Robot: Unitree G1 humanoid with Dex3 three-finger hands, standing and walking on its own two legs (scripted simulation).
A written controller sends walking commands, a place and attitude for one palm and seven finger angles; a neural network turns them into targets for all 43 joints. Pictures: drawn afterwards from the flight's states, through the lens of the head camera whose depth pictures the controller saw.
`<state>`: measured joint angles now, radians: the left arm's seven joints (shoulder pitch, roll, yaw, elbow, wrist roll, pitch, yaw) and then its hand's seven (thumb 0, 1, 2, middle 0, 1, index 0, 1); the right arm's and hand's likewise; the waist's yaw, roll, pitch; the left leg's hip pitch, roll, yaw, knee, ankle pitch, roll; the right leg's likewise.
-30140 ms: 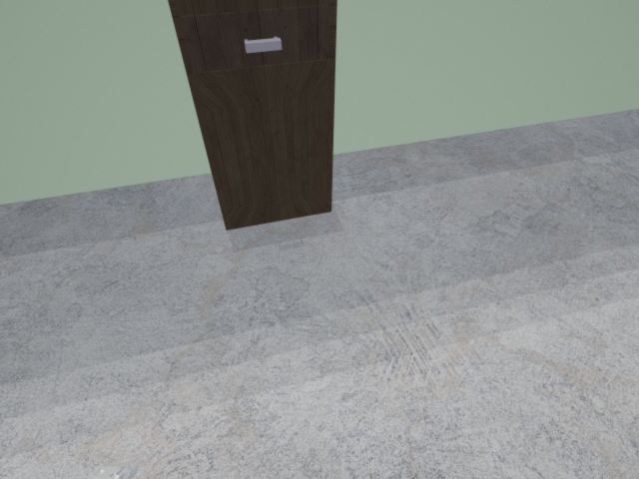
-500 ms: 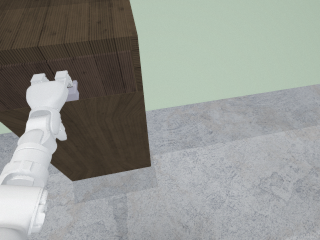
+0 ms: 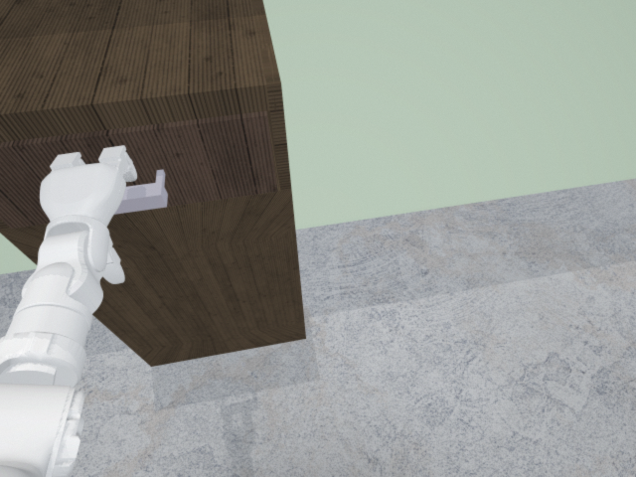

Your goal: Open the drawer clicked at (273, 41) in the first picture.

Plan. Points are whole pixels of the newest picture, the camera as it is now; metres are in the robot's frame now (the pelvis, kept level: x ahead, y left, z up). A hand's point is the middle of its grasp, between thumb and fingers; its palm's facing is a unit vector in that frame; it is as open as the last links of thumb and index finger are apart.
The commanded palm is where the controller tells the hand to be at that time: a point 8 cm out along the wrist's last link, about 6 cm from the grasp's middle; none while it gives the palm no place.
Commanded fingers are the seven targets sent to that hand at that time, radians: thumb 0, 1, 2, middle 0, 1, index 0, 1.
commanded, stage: lift the fingers back up to retry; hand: left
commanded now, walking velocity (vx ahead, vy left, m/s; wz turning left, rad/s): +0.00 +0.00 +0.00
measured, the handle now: (128, 189) +0.51 +0.29 +0.04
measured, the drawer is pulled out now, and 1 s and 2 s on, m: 0.00 0.00 0.00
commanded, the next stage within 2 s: re-aim the fingers above the handle in 0.40 s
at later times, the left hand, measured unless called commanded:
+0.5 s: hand (102, 209) +0.43 +0.28 +0.10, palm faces -0.06 +0.02 -1.00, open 13.8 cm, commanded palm +0.41 +0.28 +0.17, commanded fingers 0.00 -0.50 0.30 -0.30 -1.20 -0.30 -1.20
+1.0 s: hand (99, 211) +0.42 +0.28 +0.10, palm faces -0.03 +0.00 -1.00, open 13.8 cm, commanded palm +0.40 +0.28 +0.16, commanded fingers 0.00 -0.50 0.30 -0.30 -1.20 -0.30 -1.20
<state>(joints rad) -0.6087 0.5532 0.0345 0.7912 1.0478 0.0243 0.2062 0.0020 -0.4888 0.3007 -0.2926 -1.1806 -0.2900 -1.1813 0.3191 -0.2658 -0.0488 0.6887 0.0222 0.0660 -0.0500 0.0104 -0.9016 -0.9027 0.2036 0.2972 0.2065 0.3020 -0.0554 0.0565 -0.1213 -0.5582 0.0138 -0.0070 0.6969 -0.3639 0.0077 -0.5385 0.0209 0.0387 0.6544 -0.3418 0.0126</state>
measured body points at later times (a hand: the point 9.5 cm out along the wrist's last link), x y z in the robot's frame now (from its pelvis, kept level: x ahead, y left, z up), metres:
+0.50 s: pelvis -0.01 -0.01 +0.01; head +0.05 -0.03 +0.45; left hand +0.42 +0.27 +0.16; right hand +0.08 -0.28 -0.12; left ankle -0.02 +0.11 -0.72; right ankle -0.02 -0.13 -0.72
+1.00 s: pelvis +0.00 -0.01 +0.01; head +0.04 -0.03 +0.46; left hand +0.42 +0.27 +0.16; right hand +0.09 -0.28 -0.12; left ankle -0.02 +0.11 -0.72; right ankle -0.02 -0.13 -0.72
